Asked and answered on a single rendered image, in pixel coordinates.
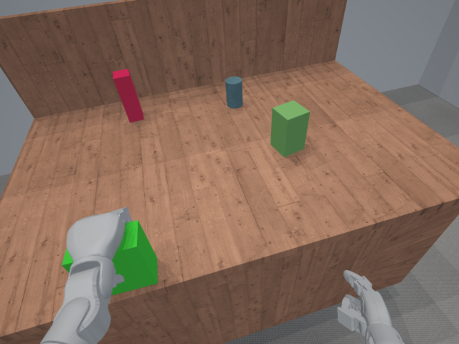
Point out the robot right forearm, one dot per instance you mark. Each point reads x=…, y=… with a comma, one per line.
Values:
x=380, y=333

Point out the table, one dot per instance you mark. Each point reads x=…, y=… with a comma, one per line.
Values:
x=245, y=238

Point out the sponge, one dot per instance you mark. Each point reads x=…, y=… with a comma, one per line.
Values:
x=135, y=260

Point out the robot right hand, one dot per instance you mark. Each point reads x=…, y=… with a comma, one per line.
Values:
x=358, y=315

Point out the robot left forearm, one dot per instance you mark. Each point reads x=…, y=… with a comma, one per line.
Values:
x=84, y=317

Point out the robot left hand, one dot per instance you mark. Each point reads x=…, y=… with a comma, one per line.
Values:
x=98, y=235

